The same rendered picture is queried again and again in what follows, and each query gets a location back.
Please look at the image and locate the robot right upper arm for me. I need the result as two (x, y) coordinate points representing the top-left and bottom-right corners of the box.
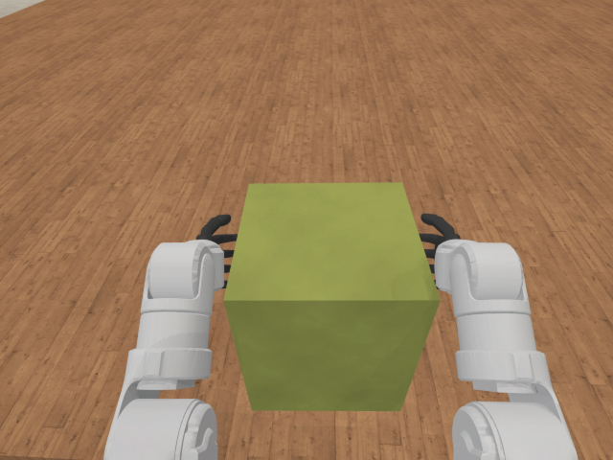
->
(452, 402), (577, 460)

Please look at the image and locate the right robot forearm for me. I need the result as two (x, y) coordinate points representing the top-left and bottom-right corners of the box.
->
(435, 240), (578, 460)

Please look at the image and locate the carton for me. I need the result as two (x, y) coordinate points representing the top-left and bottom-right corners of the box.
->
(223, 182), (441, 411)

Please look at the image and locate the robot right hand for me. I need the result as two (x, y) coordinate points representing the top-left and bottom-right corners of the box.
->
(419, 214), (461, 289)

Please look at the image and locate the left robot forearm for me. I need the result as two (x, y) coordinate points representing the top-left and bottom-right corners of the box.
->
(103, 240), (224, 460)

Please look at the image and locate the robot left upper arm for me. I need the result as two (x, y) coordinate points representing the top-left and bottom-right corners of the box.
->
(105, 399), (217, 460)

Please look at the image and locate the robot left hand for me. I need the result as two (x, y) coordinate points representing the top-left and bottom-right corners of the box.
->
(196, 215), (238, 288)

